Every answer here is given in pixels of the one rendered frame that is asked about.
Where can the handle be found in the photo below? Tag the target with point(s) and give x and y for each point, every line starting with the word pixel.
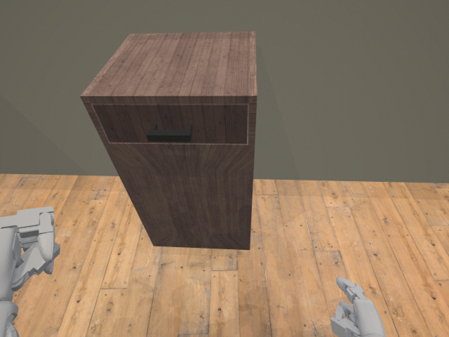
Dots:
pixel 155 135

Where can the left robot hand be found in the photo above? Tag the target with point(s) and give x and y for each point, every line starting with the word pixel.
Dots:
pixel 33 231

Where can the cabinet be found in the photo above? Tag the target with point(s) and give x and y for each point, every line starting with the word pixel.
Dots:
pixel 193 195

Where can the right robot hand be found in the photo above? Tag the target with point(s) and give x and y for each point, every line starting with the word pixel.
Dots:
pixel 362 319

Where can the left robot forearm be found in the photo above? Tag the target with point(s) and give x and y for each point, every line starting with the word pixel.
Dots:
pixel 8 312

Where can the drawer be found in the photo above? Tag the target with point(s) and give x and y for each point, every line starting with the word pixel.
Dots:
pixel 211 122

